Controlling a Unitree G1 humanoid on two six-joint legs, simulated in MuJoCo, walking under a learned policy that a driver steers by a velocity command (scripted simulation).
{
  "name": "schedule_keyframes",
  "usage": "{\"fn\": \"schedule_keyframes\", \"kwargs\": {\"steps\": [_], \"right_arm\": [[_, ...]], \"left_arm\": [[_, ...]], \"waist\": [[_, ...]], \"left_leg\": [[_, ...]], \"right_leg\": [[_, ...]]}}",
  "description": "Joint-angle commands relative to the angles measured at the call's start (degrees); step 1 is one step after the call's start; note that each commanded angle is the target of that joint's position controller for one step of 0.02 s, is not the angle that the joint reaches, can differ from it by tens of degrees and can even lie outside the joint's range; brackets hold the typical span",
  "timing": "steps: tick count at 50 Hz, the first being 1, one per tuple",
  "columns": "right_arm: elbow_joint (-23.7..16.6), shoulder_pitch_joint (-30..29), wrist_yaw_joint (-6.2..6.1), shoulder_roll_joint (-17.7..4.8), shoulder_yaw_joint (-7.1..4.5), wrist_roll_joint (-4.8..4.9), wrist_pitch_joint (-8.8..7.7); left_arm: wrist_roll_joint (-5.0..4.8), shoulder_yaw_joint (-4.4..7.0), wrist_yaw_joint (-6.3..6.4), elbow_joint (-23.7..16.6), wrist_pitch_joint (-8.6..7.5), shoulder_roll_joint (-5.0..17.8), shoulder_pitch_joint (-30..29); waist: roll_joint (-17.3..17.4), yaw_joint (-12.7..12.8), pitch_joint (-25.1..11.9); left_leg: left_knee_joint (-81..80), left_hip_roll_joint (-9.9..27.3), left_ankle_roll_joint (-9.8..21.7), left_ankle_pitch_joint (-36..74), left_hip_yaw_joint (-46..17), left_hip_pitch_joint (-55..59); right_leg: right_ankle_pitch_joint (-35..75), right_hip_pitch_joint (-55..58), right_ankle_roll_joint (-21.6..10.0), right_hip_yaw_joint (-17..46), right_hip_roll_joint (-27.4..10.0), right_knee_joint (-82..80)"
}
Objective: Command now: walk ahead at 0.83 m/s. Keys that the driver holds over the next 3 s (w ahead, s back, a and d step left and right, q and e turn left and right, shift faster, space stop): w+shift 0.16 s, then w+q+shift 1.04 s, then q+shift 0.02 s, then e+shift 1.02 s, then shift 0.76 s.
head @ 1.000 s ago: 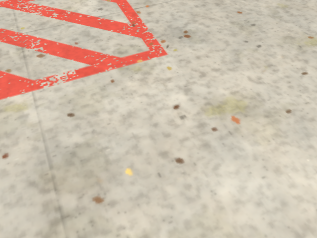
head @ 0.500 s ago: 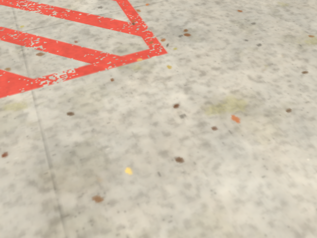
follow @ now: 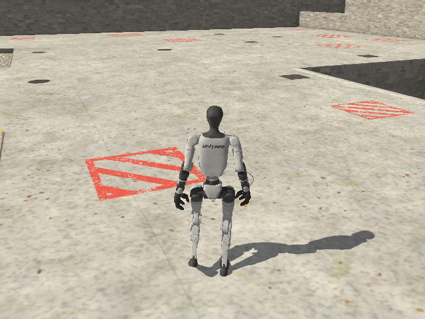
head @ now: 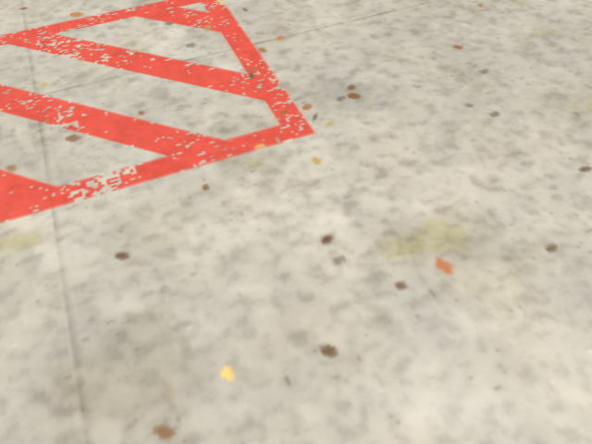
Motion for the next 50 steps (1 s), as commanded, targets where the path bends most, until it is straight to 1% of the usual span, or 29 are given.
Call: {"fn": "schedule_keyframes", "kwargs": {"steps": [1,7,11,14,16,17,18,19,20,21,22,23,24,26,28,31,34,36,38,39,40,41,42,43,44,45,46,47,50], "right_arm": [[-5.5,-3.4,1.75,-1.8,0.01,-0.82,0.1],[-11.3,-19.3,1.71,-1.4,0.79,0.48,1.65],[-13.3,-24.6,1.82,-0.3,1.68,1.22,1.69],[-12.7,-22.0,1.05,-1.7,1.14,1.08,1.5],[-9.4,-9.1,0.64,-4.7,-0.14,1.04,1.21],[-5.6,2.8,0.32,-7.0,-1.34,1.12,1.14],[-2.9,12.1,-0.21,-10.1,-2.98,0.61,1.3],[-2.3,11.7,-0.59,-15.0,-4.83,0.38,2.26],[-2.8,8.1,-0.13,-15.8,-4.98,0.86,2.5],[-2.9,5.7,-0.53,-13.4,-4.61,0.79,2.1],[-1.7,5.3,-0.8,-9.6,-3.86,0.81,1.65],[-1.6,3.8,-1.29,-8.0,-3.32,0.82,1.14],[-1.8,2.2,-1.76,-6.9,-2.69,0.88,0.71],[-2.0,2.8,-2.02,-6.1,-1.97,2.2,-0.44],[-2.7,4.8,-1.9,-7.6,-2.01,2.73,-1.32],[-3.2,8.7,-1.54,-8.3,-2.35,2.32,-1.48],[-3.1,12.7,-1.26,-9.9,-3.05,2.74,-1.2],[-3.6,11.8,-1.77,-10.7,-3.28,3.05,-1.03],[-4.5,9.6,-2.11,-13.4,-3.86,2.81,-1.24],[-5.3,6.8,-1.94,-16.0,-4.44,2.46,-1.42],[-6.5,3.1,-1.55,-14.9,-4.26,1.91,-1.82],[-8.5,2.9,-1.61,-4.9,-1.82,1.46,-2.14],[-12.4,12.3,-1.94,-2.3,-0.42,5.71,-1.52],[-9.9,7.7,-2.7,-7.5,-0.6,3.52,-0.16],[-10.0,3.5,-1.96,-8.7,-1.1,2.28,0.59],[-10.2,1.3,-1.26,-8.2,-1.13,1.63,1.17],[-11.4,-1.3,-0.29,-6.7,-0.94,0.66,1.81],[-12.7,-1.5,0.47,-4.9,-0.48,0.41,2.65],[-16.8,-7.2,1.7,-2.9,0.67,0.31,4.15]], "left_arm": [[-0.51,0.25,0.48,-1.3,-1.66,5.5,2.8],[-1.18,-0.25,0.67,-0.2,-2.73,5.0,10.2],[-1.38,-0.11,1.27,0.1,-3.34,6.4,11.1],[-0.54,0.02,1.85,0.1,-2.96,8.0,11.6],[0.8,1.14,2.85,-0.6,-1.36,11.5,10.6],[0.93,1.79,3.02,-1.5,-0.49,13.1,8.7],[0.76,2.08,2.91,-2.4,-0.46,13.3,7.0],[-1.44,0.61,1.09,-5.7,-1.76,4.9,7.4],[-1.77,0.43,0.42,-9.3,-3.43,7.3,4.8],[-1.33,0.37,0.58,-11.9,-4.21,8.5,-3.0],[-1.03,-0.02,0.62,-12.7,-4.71,8.1,-4.2],[-0.1,-0.37,0.58,-13.9,-4.18,7.0,-6.6],[1.09,-0.7,0.46,-14.4,-2.96,6.1,-6.0],[2.48,-1.1,-0.1,-15.6,-0.71,5.5,-6.0],[2.41,-1.73,-0.53,-19.3,0.28,5.7,-13.0],[1.14,-2.65,-1.06,-24.1,0.08,5.7,-24.0],[-0.01,-2.99,-1.04,-26.6,-0.08,6.1,-28.0],[-0.35,-2.86,-0.56,-27.9,-0.17,7.2,-28.0],[-0.68,-1.2,0.69,-26.2,-0.32,11.2,-19.4],[-1.21,0.1,1.61,-24.2,-0.52,14.0,-10.1],[-0.95,1.52,2.9,-21.2,-0.47,17.0,2.3],[1.11,2.48,3.87,-19.3,-0.53,19.7,12.5],[2.58,3.24,2.74,-20.3,-0.46,23.0,5.0],[1.88,2.66,1.95,-22.4,-0.01,15.1,-2.4],[1.26,1.44,1.66,-22.3,0.07,10.4,-5.5],[1.63,1.14,1.47,-20.8,0.0,9.0,-4.9],[1.45,0.83,1.69,-18.7,-0.28,8.5,-2.7],[0.96,0.59,1.45,-16.7,-0.77,7.8,-1.1],[-0.99,0.33,0.27,-13.6,-2.13,6.6,1.1]], "waist": [[-7.0,-1.5,7.1],[-4.5,0.8,12.4],[-5.5,1.3,13.4],[-9.1,-1.0,8.3],[-13.1,-7.6,-0.4],[-13.0,-12.9,-5.7],[-10.6,-16.7,-9.1],[9.7,-10.1,-11.3],[7.0,-7.3,-14.7],[0.5,-7.6,-6.9],[-6.0,-5.3,-1.4],[-8.4,-3.0,1.8],[-8.4,-0.3,3.8],[-6.2,1.5,5.3],[-4.6,0.2,8.8],[-1.9,-3.7,11.3],[0.4,-7.1,8.1],[0.8,-6.3,6.1],[1.5,-1.9,-1.0],[2.2,3.8,-6.1],[1.5,10.4,-11.4],[-10.0,11.2,-17.7],[-28.9,1.4,-23.7],[-15.3,2.1,-14.3],[-8.3,2.0,-6.6],[-3.0,1.6,-2.7],[-2.8,1.2,0.0],[-5.8,-0.1,1.7],[-7.2,-1.4,4.4]], "left_leg": [[2.2,5.0,-2.3,6.4,-0.5,-19.6],[-14.5,3.4,-4.5,13.2,5.0,-23.3],[-28.9,0.6,-0.8,16.4,9.3,-15.6],[-31.8,-5.8,3.1,12.2,13.6,-6.0],[-30.4,-10.3,5.5,5.7,14.1,6.5],[-32.7,-11.6,6.6,3.6,13.6,18.1],[-34.9,-7.9,7.9,-2.2,6.3,32.8],[-42.4,7.1,15.0,-15.3,-25.9,49.9],[-53.4,11.5,19.5,-19.2,-46.7,52.3],[-55.0,10.7,17.2,-15.1,-41.0,46.8],[-56.2,9.3,14.9,-8.9,-35.4,37.4],[-56.8,6.3,12.9,-4.0,-29.7,29.0],[-57.1,3.8,12.0,-0.5,-25.4,22.5],[-58.0,0.9,12.3,1.0,-21.7,15.4],[-61.2,-0.8,12.3,3.5,-19.9,9.0],[-61.9,-3.4,9.4,16.9,-18.0,6.8],[-59.3,-2.4,6.9,33.0,-18.9,16.3],[-55.8,-1.6,5.2,39.6,-19.2,21.5],[-44.3,-1.7,2.3,53.0,-19.9,24.2],[-33.3,-2.1,1.5,53.4,-20.2,22.6],[-19.4,-4.5,1.1,46.3,-18.9,15.6],[0.9,-8.2,1.8,2.7,-14.5,4.5],[12.9,-11.1,0.3,-14.4,-8.2,-10.1],[13.5,-5.2,0.9,-6.5,-6.6,-14.0],[10.5,-3.2,0.3,-1.7,-4.9,-13.8],[9.2,-1.6,-0.2,-0.8,-4.3,-12.8],[8.1,0.1,-0.2,-0.7,-4.2,-12.6],[7.5,1.3,-0.5,-0.5,-3.7,-12.8],[6.5,3.7,-0.4,2.7,-2.0,-17.3]], "right_leg": [[-15.6,7.7,-5.8,24.0,-14.8,-25.2],[5.8,10.4,-7.9,12.2,-11.2,-29.5],[22.9,16.2,-6.7,3.1,-12.5,-33.8],[63.0,23.9,-4.3,-3.4,-13.9,-22.4],[81.8,26.4,-3.2,-5.0,-14.9,-1.7],[81.1,23.3,-2.9,-5.2,-14.8,13.8],[67.5,10.7,-2.4,-4.8,-12.7,31.5],[9.5,-17.7,1.5,-2.2,0.0,56.7],[-1.4,-29.6,0.3,9.8,2.2,64.0],[2.6,-33.9,-1.0,11.8,-1.8,62.1],[4.4,-31.8,-1.2,11.5,-4.2,56.2],[4.0,-28.2,-0.5,11.7,-6.4,50.9],[3.2,-24.9,0.6,11.4,-7.1,48.3],[0.5,-23.2,3.1,10.3,-8.4,43.7],[3.7,-23.9,5.2,7.3,-8.9,35.2],[17.4,-20.3,6.2,4.6,-6.1,17.7],[24.6,-17.7,4.8,3.8,-2.5,7.9],[24.5,-13.4,3.5,5.0,-1.1,1.8],[19.8,0.6,2.2,6.3,1.6,-0.4],[16.1,10.7,1.8,7.1,0.7,-0.1],[10.0,23.9,1.3,9.0,-3.2,1.9],[-6.7,36.5,0.7,22.8,-17.7,2.6],[-17.8,41.3,-5.4,57.3,-30.8,-11.6],[-28.6,31.7,-5.7,53.0,-26.1,-14.5],[-21.4,23.4,-5.2,41.4,-23.2,-14.2],[-10.5,17.6,-4.8,34.0,-21.5,-14.8],[-4.1,13.8,-4.0,27.1,-19.3,-15.5],[-0.4,11.2,-3.2,22.3,-18.7,-16.2],[11.2,9.0,-1.1,11.0,-17.6,-18.7]]}}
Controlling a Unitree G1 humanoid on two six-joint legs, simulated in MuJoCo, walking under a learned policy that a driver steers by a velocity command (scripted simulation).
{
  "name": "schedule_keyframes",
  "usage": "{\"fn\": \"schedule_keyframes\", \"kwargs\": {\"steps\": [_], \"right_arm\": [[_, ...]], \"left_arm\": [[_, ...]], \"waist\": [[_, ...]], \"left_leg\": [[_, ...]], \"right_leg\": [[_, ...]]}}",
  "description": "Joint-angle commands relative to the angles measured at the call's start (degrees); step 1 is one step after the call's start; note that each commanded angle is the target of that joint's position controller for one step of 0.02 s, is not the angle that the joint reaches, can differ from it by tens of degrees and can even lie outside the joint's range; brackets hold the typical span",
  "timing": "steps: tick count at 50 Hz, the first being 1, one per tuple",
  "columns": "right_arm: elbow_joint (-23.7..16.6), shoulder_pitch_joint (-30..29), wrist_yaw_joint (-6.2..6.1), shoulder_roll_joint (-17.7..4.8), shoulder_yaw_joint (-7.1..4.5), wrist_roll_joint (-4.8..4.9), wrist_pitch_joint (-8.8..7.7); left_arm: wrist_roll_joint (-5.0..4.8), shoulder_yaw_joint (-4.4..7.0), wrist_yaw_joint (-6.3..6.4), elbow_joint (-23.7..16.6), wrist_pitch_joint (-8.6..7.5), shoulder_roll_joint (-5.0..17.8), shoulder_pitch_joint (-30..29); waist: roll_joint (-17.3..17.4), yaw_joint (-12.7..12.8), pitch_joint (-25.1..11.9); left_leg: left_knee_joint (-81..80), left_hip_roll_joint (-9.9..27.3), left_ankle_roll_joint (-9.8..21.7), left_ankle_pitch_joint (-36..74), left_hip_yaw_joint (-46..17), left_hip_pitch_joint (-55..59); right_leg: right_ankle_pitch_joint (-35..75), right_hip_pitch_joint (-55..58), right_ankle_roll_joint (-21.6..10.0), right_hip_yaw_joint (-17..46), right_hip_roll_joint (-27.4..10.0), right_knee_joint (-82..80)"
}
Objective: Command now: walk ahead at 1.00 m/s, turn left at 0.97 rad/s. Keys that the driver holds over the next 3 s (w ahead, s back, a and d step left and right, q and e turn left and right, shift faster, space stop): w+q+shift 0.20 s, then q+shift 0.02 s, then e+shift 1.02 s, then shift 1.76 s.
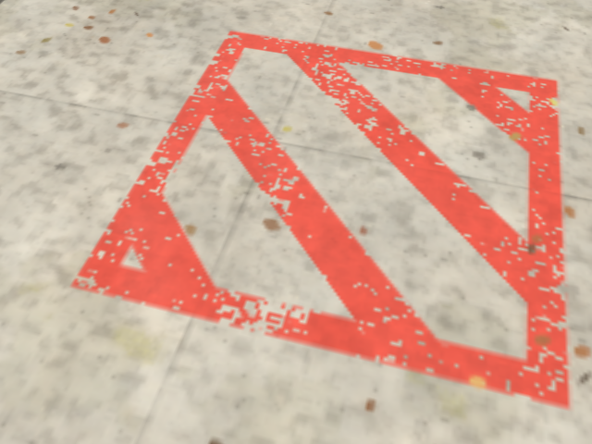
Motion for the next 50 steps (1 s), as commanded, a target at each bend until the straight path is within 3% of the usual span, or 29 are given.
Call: {"fn": "schedule_keyframes", "kwargs": {"steps": [1,3,6,8,10,12,13,14,15,16,17,18,19,21,23,27,31,34,35,36,37,38,39,40,41,42,45,47,50], "right_arm": [[-7.6,-4.1,1.73,3.7,2.25,-0.53,0.67],[-9.7,-7.5,2.24,3.1,2.66,-0.12,0.65],[-11.8,-14.3,3.22,2.2,3.19,-0.2,0.58],[-11.9,-16.1,3.58,2.3,3.48,-0.2,0.29],[-10.4,-11.9,2.91,0.4,2.84,-0.04,0.03],[-4.7,6.0,1.62,-2.7,1.19,-1.1,-0.83],[-0.8,14.8,0.26,-4.0,-0.04,-1.7,-1.33],[-0.4,10.4,-1.08,-8.3,-1.36,-0.97,-1.19],[-3.7,10.2,-1.36,-12.0,-2.04,-1.6,-1.06],[-4.5,12.2,-2.39,-8.7,-1.83,-0.77,-0.59],[-3.3,8.2,-0.86,-6.5,-1.19,1.85,-2.38],[-3.4,1.4,-0.58,-4.0,-0.38,2.88,-3.7],[-3.5,-1.7,-0.64,-2.1,0.2,2.08,-4.77],[-1.5,-3.4,-0.62,0.0,0.5,1.41,-5.77],[-0.4,-4.2,-1.31,0.8,0.58,0.73,-6.09],[-1.0,-6.3,-4.71,0.0,0.42,0.9,-4.4],[-0.7,-3.1,-6.73,-1.7,0.05,1.46,-1.42],[-2.4,-5.4,-7.53,-3.1,-0.52,1.62,0.82],[-3.4,-7.1,-7.62,-3.2,-0.66,1.81,1.21],[-4.5,-10.2,-7.29,-2.7,-0.47,2.24,1.35],[-5.4,-9.6,-6.04,0.1,0.41,1.74,0.8],[-6.6,-3.0,-4.44,5.2,1.4,-0.5,0.28],[-6.5,-0.1,-2.85,0.0,1.1,0.7,-1.06],[-7.2,-4.2,-2.29,-3.2,0.29,2.3,-1.56],[-7.6,-6.7,-2.43,-3.1,0.08,1.54,-1.36],[-7.8,-7.8,-2.8,-2.4,0.14,0.85,-0.68],[-7.3,-8.3,-2.93,1.2,0.59,1.19,0.2],[-6.7,-8.3,-3.37,2.7,0.96,1.64,0.06],[-6.0,-8.5,-3.8,1.7,0.56,2.24,0.15]], "left_arm": [[-1.07,-0.62,-0.96,-0.2,-1.88,0.1,2.9],[-0.77,-0.49,-0.97,-0.1,-2.48,1.3,1.6],[-0.65,-0.16,-0.54,1.3,-2.67,3.7,4.2],[-0.56,0.12,0.09,1.8,-2.26,6.1,7.1],[-0.63,0.89,1.19,1.4,-0.79,9.6,8.5],[-0.79,1.37,1.84,0.2,1.05,11.8,5.8],[-1.06,1.0,1.34,-0.2,1.19,10.4,4.9],[-0.8,0.16,0.55,-2.0,1.2,4.5,7.2],[-3.97,-1.25,1.02,-5.3,1.49,2.8,15.1],[-3.71,-1.2,1.68,-5.0,1.27,5.2,7.4],[-6.37,-0.11,1.67,-5.4,-0.84,6.7,7.0],[-6.61,0.16,2.47,-4.6,-0.75,6.7,4.7],[-6.39,0.58,2.76,-3.3,0.14,6.7,5.0],[-5.48,1.0,2.36,-1.5,2.23,4.3,8.7],[-4.46,1.0,1.83,-2.0,2.77,2.3,6.1],[-3.73,0.61,0.2,-4.8,2.33,0.3,0.0],[-3.3,0.31,-2.37,-8.1,2.71,-0.1,-5.4],[-2.89,1.55,-3.9,-8.7,3.08,3.2,-0.2],[-2.91,2.18,-3.67,-8.4,3.12,4.7,3.8],[-2.78,3.28,-3.0,-6.9,2.82,7.0,11.7],[-2.69,4.43,-1.57,-7.2,2.53,10.7,13.5],[-0.61,4.78,-0.73,-9.9,2.4,14.8,9.1],[0.58,4.6,-0.98,-13.3,2.35,14.3,4.4],[-0.54,4.16,-0.92,-15.6,2.61,11.8,-1.0],[-2.59,3.4,-0.51,-16.3,3.33,8.7,-4.2],[-3.66,2.85,-0.04,-17.1,3.88,7.2,-5.6],[-2.93,3.59,1.08,-18.4,5.71,7.7,-6.4],[-2.78,4.37,2.0,-18.0,6.59,9.1,-4.3],[-3.22,4.79,2.64,-18.8,7.79,9.3,-5.1]], "waist": [[-7.3,-1.2,1.2],[-7.5,-2.4,3.4],[-4.6,-1.2,7.3],[-5.2,-0.9,6.7],[-8.7,-4.0,2.1],[-9.2,-12.3,-5.6],[-6.5,-15.0,-8.6],[7.9,-7.8,-8.7],[6.4,-4.5,-26.7],[-4.9,-8.3,-26.9],[-6.9,-5.9,-20.1],[-11.0,-2.2,-12.0],[-10.7,-0.6,-7.6],[-6.0,3.0,-3.9],[-2.7,2.8,-1.6],[0.1,1.4,-2.3],[0.5,-2.1,-3.7],[2.6,0.8,-5.9],[3.2,3.0,-7.0],[1.0,7.8,-9.5],[-8.9,8.3,-9.4],[-22.6,0.3,-12.5],[-15.4,1.6,-24.7],[-8.5,0.7,-18.4],[-0.3,-1.3,-10.6],[1.0,-2.2,-8.1],[-2.4,-2.7,-6.3],[-5.5,-1.6,-9.5],[-9.7,-0.4,-11.3]], "left_leg": [[-0.5,5.5,-0.1,5.5,-2.3,-11.7],[-6.6,5.3,0.0,11.7,-0.6,-10.9],[-21.2,3.1,1.6,16.0,6.3,-7.5],[-27.9,-0.6,3.6,15.7,11.3,-2.1],[-30.5,-4.7,5.2,11.3,13.0,4.4],[-35.5,-7.9,7.3,9.3,8.7,25.0],[-43.4,-6.4,8.4,15.6,3.4,39.0],[-40.2,5.8,7.8,39.0,-10.1,50.8],[-39.1,23.3,20.3,60.9,-33.2,66.8],[-45.2,21.0,18.4,56.9,-30.5,59.8],[-50.9,19.1,18.9,42.7,-28.8,50.7],[-54.0,17.5,15.7,34.7,-23.3,39.1],[-55.5,17.0,13.7,37.2,-18.7,29.2],[-58.6,13.1,8.6,40.5,-9.3,18.9],[-60.4,9.4,5.3,47.6,-1.1,15.6],[-59.5,4.2,-0.3,46.7,9.9,20.1],[-53.7,7.4,-1.7,46.5,11.5,30.7],[-42.9,10.0,-2.0,58.1,11.9,32.3],[-36.9,10.3,-2.4,61.1,11.9,30.7],[-25.1,8.5,-3.3,55.9,12.2,26.1],[-10.7,1.9,-5.6,19.5,11.7,15.1],[11.5,-11.3,-10.8,-24.7,5.0,-5.3],[16.8,-9.9,-9.5,-21.4,-10.3,-6.7],[13.9,-7.4,-8.2,-17.2,-10.9,-7.6],[8.5,-5.3,-8.0,-13.8,-9.7,-8.3],[3.1,-3.8,-8.0,-12.1,-9.2,-7.0],[-16.2,-4.7,-9.5,-9.6,-6.2,1.1],[-23.0,-5.8,-10.9,-7.7,-6.5,3.5],[-29.5,-6.4,-11.2,-2.5,-7.4,5.7]], "right_leg": [[11.8,4.9,-3.3,9.7,-15.6,-14.8],[18.0,2.4,-2.3,2.6,-13.7,-16.6],[28.8,4.1,-0.8,-5.0,-11.4,-18.9],[50.2,8.4,0.3,-8.2,-11.2,-15.6],[72.3,14.7,0.7,-8.4,-13.0,-6.4],[76.4,9.8,-0.9,-6.0,-15.2,17.0],[57.8,1.4,-1.0,-6.2,-12.8,33.3],[-12.4,-16.2,0.3,-5.4,-1.6,55.1],[-19.7,-28.1,0.9,7.2,-1.2,72.1],[-11.2,-28.6,0.9,10.7,-2.2,71.6],[-14.3,-28.3,1.1,15.6,-2.9,66.6],[-11.2,-27.7,1.6,15.0,-6.2,61.0],[-9.2,-23.2,1.9,15.9,-7.0,58.1],[-5.9,-16.4,2.2,16.6,-8.6,49.6],[-1.0,-16.5,2.3,14.0,-6.9,43.3],[16.4,-18.6,2.2,7.8,-4.6,26.9],[21.0,-22.0,1.4,3.7,-2.7,15.3],[10.8,-17.5,-1.7,0.6,0.9,15.1],[8.0,-13.3,-3.6,0.6,2.2,13.6],[12.0,-3.6,-6.5,2.5,3.0,6.9],[36.8,6.3,-10.0,12.3,-2.1,2.8],[57.0,18.9,-23.0,38.9,-14.4,5.1],[38.5,21.5,-27.1,52.0,-18.9,-2.7],[25.7,15.2,-24.4,47.8,-17.6,-5.2],[17.4,6.7,-20.7,42.7,-14.2,-6.9],[13.9,1.2,-18.9,39.7,-12.5,-7.2],[14.5,-6.3,-14.4,32.0,-4.8,-6.7],[18.8,-4.2,-14.0,32.4,-4.5,-5.0],[12.2,-3.3,-11.4,34.3,-3.8,-4.0]]}}
Over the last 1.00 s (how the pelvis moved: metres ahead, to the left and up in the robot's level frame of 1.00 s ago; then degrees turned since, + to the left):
0.84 0.14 0.00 38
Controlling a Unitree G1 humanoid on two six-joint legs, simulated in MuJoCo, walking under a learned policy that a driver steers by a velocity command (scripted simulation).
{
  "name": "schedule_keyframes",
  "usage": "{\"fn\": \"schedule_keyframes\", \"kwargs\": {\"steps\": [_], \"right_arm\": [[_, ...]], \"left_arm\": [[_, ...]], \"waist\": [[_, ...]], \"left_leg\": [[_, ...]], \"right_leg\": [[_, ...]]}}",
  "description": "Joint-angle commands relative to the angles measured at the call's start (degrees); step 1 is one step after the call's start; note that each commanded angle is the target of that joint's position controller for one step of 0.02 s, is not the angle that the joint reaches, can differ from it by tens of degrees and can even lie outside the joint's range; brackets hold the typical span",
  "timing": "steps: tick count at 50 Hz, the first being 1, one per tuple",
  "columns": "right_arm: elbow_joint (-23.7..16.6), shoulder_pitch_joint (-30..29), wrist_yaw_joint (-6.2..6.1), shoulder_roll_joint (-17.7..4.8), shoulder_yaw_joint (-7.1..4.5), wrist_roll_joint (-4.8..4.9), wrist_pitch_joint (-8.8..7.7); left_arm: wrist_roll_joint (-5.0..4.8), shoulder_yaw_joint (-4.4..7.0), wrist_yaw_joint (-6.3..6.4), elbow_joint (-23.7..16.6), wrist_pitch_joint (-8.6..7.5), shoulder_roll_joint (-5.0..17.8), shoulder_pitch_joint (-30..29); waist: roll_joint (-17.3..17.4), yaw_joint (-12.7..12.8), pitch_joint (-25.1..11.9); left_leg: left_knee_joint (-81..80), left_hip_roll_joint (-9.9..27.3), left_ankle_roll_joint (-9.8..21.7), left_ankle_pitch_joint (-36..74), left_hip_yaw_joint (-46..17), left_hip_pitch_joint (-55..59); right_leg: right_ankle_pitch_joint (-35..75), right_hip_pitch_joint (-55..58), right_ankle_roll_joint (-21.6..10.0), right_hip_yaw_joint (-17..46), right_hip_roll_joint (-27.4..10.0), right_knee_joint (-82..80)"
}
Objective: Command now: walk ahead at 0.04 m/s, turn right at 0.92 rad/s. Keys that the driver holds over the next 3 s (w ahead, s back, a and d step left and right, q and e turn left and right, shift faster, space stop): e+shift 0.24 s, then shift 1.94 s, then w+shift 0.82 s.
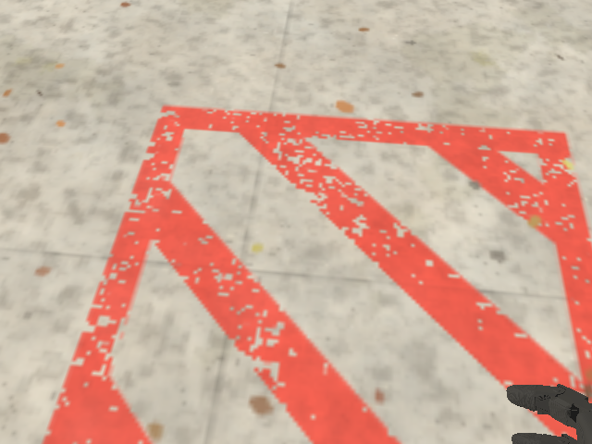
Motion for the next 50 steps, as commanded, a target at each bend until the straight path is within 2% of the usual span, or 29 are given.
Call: {"fn": "schedule_keyframes", "kwargs": {"steps": [1,4,6,7,8,9,10,11,13,14,18,22,24,26,27,28,29,30,31,34,37,39,41,42,43,44,45,46,50], "right_arm": [[-1.3,3.3,-0.47,-5.0,-1.79,0.48,-0.28],[-1.0,3.4,-0.05,-6.1,-2.55,0.66,-1.18],[0.4,7.3,0.35,-7.5,-3.49,0.6,-1.96],[1.1,9.5,0.26,-9.8,-4.38,0.08,-1.97],[0.1,8.3,-0.12,-14.3,-5.19,-1.17,-1.26],[-0.4,7.2,-0.01,-13.8,-5.12,-3.45,-1.17],[-2.3,4.0,-0.48,-10.6,-4.51,-3.02,-1.35],[-3.2,1.7,-1.12,-7.8,-3.85,-1.97,-1.01],[-3.3,2.5,-2.11,-7.7,-3.34,-0.74,-0.29],[-2.8,4.2,-2.31,-8.3,-3.25,-0.9,-0.06],[-1.1,10.4,-1.77,-10.9,-3.83,-1.26,0.69],[-0.8,9.6,-0.67,-13.1,-4.41,-0.27,1.01],[-0.1,10.5,-0.37,-12.9,-4.24,0.37,1.0],[0.6,10.1,-0.39,-12.1,-3.74,1.4,1.11],[1.8,12.6,-0.38,-10.5,-3.17,1.79,0.84],[2.0,14.9,0.04,-7.5,-2.13,0.13,0.27],[0.1,14.7,0.76,-4.3,-0.81,-2.22,-0.72],[-0.6,9.1,0.15,-7.8,-1.71,-1.67,-0.73],[-0.4,8.6,-0.01,-9.6,-2.44,-0.42,-0.34],[1.9,12.0,-0.64,-9.1,-2.88,-0.75,1.24],[2.1,12.4,-0.34,-6.0,-1.69,-0.32,1.13],[1.8,11.6,-0.15,-5.6,-1.32,-0.02,1.02],[2.4,13.3,0.2,-5.0,-0.91,-0.42,0.73],[2.3,13.4,0.21,-6.4,-0.96,-1.33,0.57],[1.8,13.3,-0.04,-10.1,-1.58,-1.65,0.56],[2.8,11.8,0.01,-11.2,-2.1,-0.81,0.6],[2.1,10.9,0.34,-8.3,-1.58,-0.58,0.42],[2.5,11.0,0.32,-7.3,-1.23,-1.03,0.18],[3.4,12.0,-0.16,-5.9,-0.6,-1.04,-0.88]], "left_arm": [[-0.23,2.9,0.86,-5.4,0.48,8.7,-1.7],[-0.15,2.92,0.5,-6.3,1.13,8.4,-2.8],[-0.64,2.74,0.31,-7.2,1.35,8.1,-5.1],[-0.62,2.09,0.18,-7.6,1.42,6.3,-4.7],[-0.38,1.0,-0.11,-7.9,1.42,2.9,-1.6],[-0.07,1.79,-0.89,-9.0,0.3,6.2,-1.0],[-0.07,2.79,-1.37,-7.5,-0.19,10.4,-0.3],[-0.37,3.16,-1.44,-5.7,0.08,11.3,0.1],[-0.02,2.08,-1.37,-4.5,0.86,8.1,0.7],[-0.2,1.29,-1.55,-5.2,0.83,6.5,-0.7],[-0.11,-0.57,-1.25,-7.4,0.15,3.7,-6.0],[0.05,-1.25,-1.43,-6.4,0.04,3.2,-5.5],[-0.04,-1.12,-1.57,-5.6,0.22,3.5,-4.9],[0.06,-1.12,-1.89,-3.6,0.18,2.5,-1.6],[0.23,-1.02,-1.88,-3.2,0.16,3.1,-1.2],[0.54,-0.64,-1.53,-3.8,0.3,5.6,-0.6],[1.65,-0.05,-1.23,-4.9,0.6,10.1,-3.7],[3.1,-0.81,-1.56,-4.4,-0.29,6.1,-2.0],[3.43,-1.5,-1.84,-3.6,-1.24,4.4,-3.0],[1.75,-1.65,-1.76,-2.4,-2.57,4.2,-7.8],[1.68,-1.99,-1.73,-1.2,-2.19,2.6,-8.0],[1.48,-2.15,-1.72,-0.2,-1.88,2.1,-7.1],[0.81,-2.6,-1.73,0.9,-1.75,1.1,-7.3],[1.05,-2.83,-1.79,1.8,-2.13,0.4,-5.1],[2.05,-2.91,-2.02,2.2,-2.6,0.2,-3.2],[2.47,-2.85,-2.17,2.5,-2.74,-0.1,-1.2],[2.49,-2.59,-1.96,3.1,-2.59,1.7,-4.2],[2.02,-2.26,-1.72,2.9,-2.39,1.9,-5.8],[1.77,-2.28,-1.04,4.0,-1.66,0.4,-4.8]], "waist": [[-7.1,-1.3,-12.9],[-10.3,-0.5,-11.7],[-10.9,-2.6,-11.3],[-7.5,-2.7,-12.4],[6.5,0.2,-12.7],[17.2,1.5,-10.7],[13.9,1.7,-9.0],[9.6,1.4,-7.4],[5.6,0.1,-5.8],[4.9,-0.7,-5.2],[8.6,-4.3,-8.0],[11.9,-4.2,-9.8],[12.9,-4.2,-9.9],[12.3,-2.0,-9.5],[10.7,-2.0,-9.4],[2.8,-3.2,-12.1],[-13.4,-5.4,-11.2],[-11.4,0.0,-12.0],[-9.4,-0.7,-9.8],[-8.7,-3.1,-7.2],[-7.9,-2.9,-8.0],[-8.2,-2.1,-8.4],[-6.8,-4.0,-8.2],[-4.5,-3.3,-8.5],[0.9,-1.1,-8.1],[7.3,1.2,-7.0],[5.6,-1.6,-4.9],[4.9,-2.1,-4.1],[3.8,-2.3,-3.8]], "left_leg": [[-6.7,-2.9,-0.5,4.1,3.2,4.8],[-14.2,-3.1,0.9,4.2,3.0,7.9],[-25.2,-1.8,2.6,9.5,3.5,15.0],[-29.8,4.4,4.9,11.9,-0.1,22.3],[-31.9,17.7,11.6,14.6,-13.2,28.6],[-35.0,24.9,18.4,17.5,-23.9,24.5],[-34.3,24.7,18.9,17.1,-19.9,22.9],[-32.8,19.9,16.2,14.7,-11.7,21.4],[-31.6,15.3,14.4,16.9,-4.1,20.8],[-31.8,14.6,15.0,20.3,-1.8,20.7],[-30.4,15.8,17.8,29.6,1.0,27.8],[-29.4,16.9,17.8,32.1,4.0,25.2],[-28.1,17.6,17.4,31.4,3.7,25.3],[-24.7,16.5,15.2,30.8,5.1,23.4],[-22.9,15.1,12.1,27.1,6.5,20.0],[-16.3,11.6,6.9,15.2,9.9,13.1],[-9.7,5.8,1.9,-6.4,15.4,2.1],[-3.5,6.3,0.3,-13.4,11.0,2.7],[0.7,6.5,0.0,-12.8,9.9,2.8],[3.0,6.6,-1.2,-6.7,9.1,5.1],[-3.9,5.6,-1.2,-4.0,10.5,10.2],[-10.5,5.2,-0.7,-1.9,10.8,12.6],[-24.2,4.7,0.6,10.8,11.4,19.6],[-26.2,6.1,1.6,19.1,9.1,24.0],[-24.7,9.6,3.4,27.6,6.0,26.2],[-23.0,9.5,6.0,19.6,6.7,22.0],[-24.3,8.1,6.4,12.3,6.9,18.4],[-24.9,7.7,5.8,9.7,7.0,17.3],[-24.2,6.6,4.5,9.6,8.2,17.4]], "right_leg": [[-0.4,10.0,-6.1,17.5,-12.0,-6.5],[-4.5,10.1,-4.7,21.1,-11.4,-5.3],[-6.3,7.8,-2.8,21.9,-9.5,-2.3],[-14.5,3.1,-0.9,19.7,-6.7,2.7],[-30.0,-7.0,1.9,9.4,0.5,15.5],[-31.2,-14.0,4.7,3.1,0.7,30.6],[-26.7,-15.1,6.5,1.3,-4.0,38.4],[-22.1,-14.5,7.4,0.2,-5.6,41.2],[-17.2,-15.4,8.7,-2.3,-6.6,47.4],[-16.4,-15.3,9.0,-4.2,-7.3,46.7],[-18.5,-14.0,10.0,-5.8,-8.6,35.6],[-20.0,-2.6,8.9,-8.8,-8.5,22.0],[-18.5,1.3,7.7,-9.6,-7.8,14.3],[-8.7,9.2,5.0,-11.2,-6.5,-1.3],[-2.8,15.2,3.3,-10.0,-6.8,-8.0],[8.2,24.5,1.1,-0.2,-14.6,-7.5],[23.8,26.0,-6.2,11.3,-26.3,-4.4],[20.1,20.1,-11.9,12.8,-28.6,-6.1],[17.0,18.1,-11.5,10.5,-26.3,-7.0],[20.0,14.0,-7.9,4.4,-21.3,-5.8],[21.6,13.3,-7.5,1.8,-19.1,-4.1],[20.0,14.4,-8.0,3.2,-19.5,-3.2],[12.5,12.7,-5.7,3.1,-18.0,-2.5],[5.0,10.8,-3.0,2.9,-16.2,-2.5],[-3.8,8.2,-0.3,0.5,-13.0,-1.0],[-8.4,9.3,1.8,-2.8,-10.0,-2.4],[-9.0,10.6,3.2,-3.8,-9.3,-1.1],[-8.3,10.5,3.3,-4.1,-9.2,-0.2],[-5.0,10.4,2.9,-3.7,-9.6,0.1]]}}
Over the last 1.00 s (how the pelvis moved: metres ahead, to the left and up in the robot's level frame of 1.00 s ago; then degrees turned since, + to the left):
0.58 0.08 0.00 -10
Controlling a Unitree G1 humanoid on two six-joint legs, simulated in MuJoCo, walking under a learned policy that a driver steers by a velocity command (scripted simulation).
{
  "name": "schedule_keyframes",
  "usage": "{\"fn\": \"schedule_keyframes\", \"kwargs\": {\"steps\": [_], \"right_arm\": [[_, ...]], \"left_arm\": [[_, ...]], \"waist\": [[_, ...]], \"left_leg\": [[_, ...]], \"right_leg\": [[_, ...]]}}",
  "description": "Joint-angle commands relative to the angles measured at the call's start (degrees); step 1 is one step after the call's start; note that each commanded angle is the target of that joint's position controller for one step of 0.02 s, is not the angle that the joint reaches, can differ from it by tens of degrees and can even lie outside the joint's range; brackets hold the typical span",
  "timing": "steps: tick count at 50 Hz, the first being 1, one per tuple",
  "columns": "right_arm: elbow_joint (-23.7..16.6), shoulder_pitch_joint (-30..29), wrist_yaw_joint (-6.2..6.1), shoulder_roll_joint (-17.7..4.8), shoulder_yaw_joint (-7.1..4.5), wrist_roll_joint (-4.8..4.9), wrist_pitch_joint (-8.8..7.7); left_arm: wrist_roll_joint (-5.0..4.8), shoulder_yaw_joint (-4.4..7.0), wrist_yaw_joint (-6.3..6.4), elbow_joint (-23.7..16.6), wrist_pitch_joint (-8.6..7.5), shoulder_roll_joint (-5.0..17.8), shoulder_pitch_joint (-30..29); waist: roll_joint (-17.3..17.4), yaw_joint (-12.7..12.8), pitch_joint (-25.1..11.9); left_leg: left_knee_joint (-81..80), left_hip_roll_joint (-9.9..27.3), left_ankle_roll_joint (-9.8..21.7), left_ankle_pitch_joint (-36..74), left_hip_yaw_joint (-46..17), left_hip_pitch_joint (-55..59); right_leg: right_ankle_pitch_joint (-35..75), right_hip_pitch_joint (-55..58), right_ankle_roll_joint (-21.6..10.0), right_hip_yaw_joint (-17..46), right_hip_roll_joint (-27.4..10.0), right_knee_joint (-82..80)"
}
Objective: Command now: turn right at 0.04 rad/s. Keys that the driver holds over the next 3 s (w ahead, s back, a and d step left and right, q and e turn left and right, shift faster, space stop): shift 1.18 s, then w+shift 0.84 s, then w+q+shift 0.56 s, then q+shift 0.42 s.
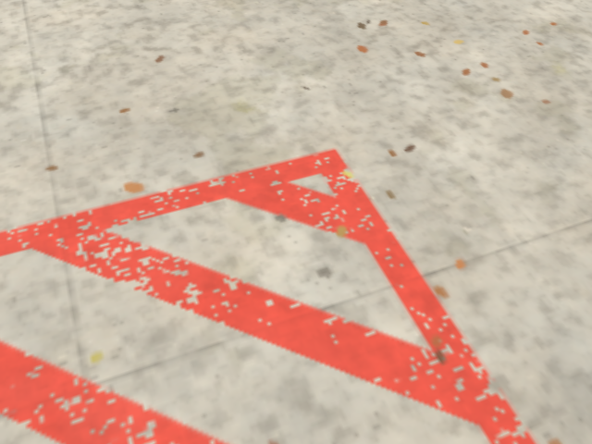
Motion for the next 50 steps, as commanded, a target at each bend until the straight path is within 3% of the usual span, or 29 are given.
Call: {"fn": "schedule_keyframes", "kwargs": {"steps": [1,10,27,50], "right_arm": [[-2.8,-0.6,-0.49,-6.2,-1.26,0.05,-1.21],[-1.2,-0.6,-0.81,-5.4,-0.83,0.28,-1.2],[6.1,1.0,-0.94,-4.3,-0.72,0.64,-1.21],[13.1,4.2,-1.45,-3.3,-0.29,0.81,-0.68]], "left_arm": [[-0.11,1.86,0.54,-3.3,-0.65,5.5,-1.5],[-0.39,2.25,1.2,0.8,-0.93,5.2,1.5],[-0.81,2.55,2.45,9.9,-0.55,4.7,3.9],[-1.05,1.4,2.7,19.9,-0.64,3.4,5.4]], "waist": [[3.7,-0.1,-1.1],[1.1,0.0,-0.8],[1.5,0.2,0.5],[1.3,0.1,2.1]], "left_leg": [[-5.9,2.5,1.8,6.4,-3.0,-0.7],[-5.4,1.8,2.3,6.6,-2.6,-0.7],[-7.0,0.7,2.5,8.4,-1.8,-0.2],[-9.0,-0.1,2.9,8.5,-1.5,0.9]], "right_leg": [[6.8,0.1,-1.5,2.6,-2.5,-3.9],[9.0,0.8,-0.4,2.4,-2.5,-3.6],[11.2,3.0,0.3,1.6,-2.5,-4.8],[9.7,2.4,0.8,0.2,-2.1,-7.0]]}}
Over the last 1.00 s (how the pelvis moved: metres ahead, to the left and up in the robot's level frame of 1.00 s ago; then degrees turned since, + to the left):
0.03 0.05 0.00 -26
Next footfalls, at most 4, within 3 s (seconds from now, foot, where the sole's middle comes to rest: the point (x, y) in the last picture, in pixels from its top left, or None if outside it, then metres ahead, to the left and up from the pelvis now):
1.48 right None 0.08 -0.14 -0.77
1.92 left None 0.52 0.07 -0.77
2.38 right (325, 278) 0.98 -0.07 -0.77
2.80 left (214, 206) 1.24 0.26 -0.77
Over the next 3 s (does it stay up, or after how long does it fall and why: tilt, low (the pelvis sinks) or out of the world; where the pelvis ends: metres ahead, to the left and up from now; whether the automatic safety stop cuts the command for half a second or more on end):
stays up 1.17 0.16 -0.01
